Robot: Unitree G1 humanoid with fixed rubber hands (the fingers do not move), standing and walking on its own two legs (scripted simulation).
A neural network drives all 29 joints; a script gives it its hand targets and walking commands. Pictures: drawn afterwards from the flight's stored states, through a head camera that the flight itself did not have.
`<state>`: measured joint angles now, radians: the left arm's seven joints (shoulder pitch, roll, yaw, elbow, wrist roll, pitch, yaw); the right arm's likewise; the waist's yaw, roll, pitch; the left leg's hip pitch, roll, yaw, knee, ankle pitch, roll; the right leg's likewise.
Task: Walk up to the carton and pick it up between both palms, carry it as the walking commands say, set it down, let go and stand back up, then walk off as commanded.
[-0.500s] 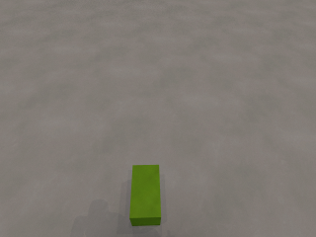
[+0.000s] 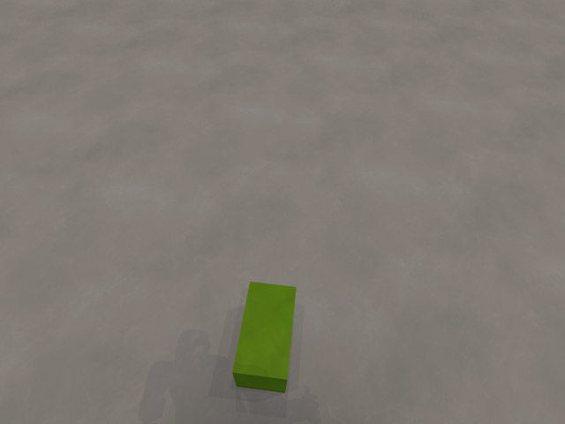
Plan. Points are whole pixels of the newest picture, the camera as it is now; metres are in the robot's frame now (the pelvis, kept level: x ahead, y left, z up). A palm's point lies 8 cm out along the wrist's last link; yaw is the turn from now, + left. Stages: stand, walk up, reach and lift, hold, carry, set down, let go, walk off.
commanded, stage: walk up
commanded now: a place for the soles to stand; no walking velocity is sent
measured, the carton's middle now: (267, 335) +0.48 +0.04 -0.68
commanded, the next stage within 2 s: reach and lift in 1.18 s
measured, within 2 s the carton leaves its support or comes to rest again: neither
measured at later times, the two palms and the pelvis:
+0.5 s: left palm out of the picture +0.02 +0.26 -0.13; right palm out of the picture +0.05 -0.25 -0.12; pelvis +0.00 +0.00 +0.01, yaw +0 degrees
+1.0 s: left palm out of the picture +0.03 +0.28 -0.13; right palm out of the picture +0.04 -0.23 -0.13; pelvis +0.01 +0.02 +0.01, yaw -1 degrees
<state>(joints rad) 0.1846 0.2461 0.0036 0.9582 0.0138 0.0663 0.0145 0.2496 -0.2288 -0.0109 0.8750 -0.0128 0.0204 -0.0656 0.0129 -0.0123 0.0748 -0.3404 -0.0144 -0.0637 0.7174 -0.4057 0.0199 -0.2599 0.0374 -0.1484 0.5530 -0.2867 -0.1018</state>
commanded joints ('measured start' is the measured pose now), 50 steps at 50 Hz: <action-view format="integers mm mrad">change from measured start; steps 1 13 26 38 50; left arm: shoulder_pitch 17 87 91 125 97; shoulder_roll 173 172 161 136 171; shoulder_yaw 27 19 31 12 8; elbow -37 -13 12 39 39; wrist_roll -10 -12 -13 -12 -9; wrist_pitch -14 -50 -32 -52 -42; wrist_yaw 7 -6 2 0 4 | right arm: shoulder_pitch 120 21 45 48 65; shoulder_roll -106 -89 -129 -133 -143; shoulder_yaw -35 -19 -17 -12 -5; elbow -18 -16 45 54 56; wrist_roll -10 2 -8 1 0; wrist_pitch -33 -24 -33 -46 -31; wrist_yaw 6 17 7 12 11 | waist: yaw -34 -14 -4 0 -6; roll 8 -33 18 58 24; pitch -91 -19 -15 -61 -41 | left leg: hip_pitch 137 29 14 75 43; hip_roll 35 53 98 145 128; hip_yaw -22 -15 -67 -130 -95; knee -213 -175 -276 -343 -313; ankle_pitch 243 185 193 290 243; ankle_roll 18 14 43 46 50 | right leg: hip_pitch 16 60 106 123 106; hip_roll -228 -244 -161 -131 -131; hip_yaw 253 325 218 208 217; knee -189 -239 -217 -167 -164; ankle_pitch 110 312 29 130 112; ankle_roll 47 39 64 52 52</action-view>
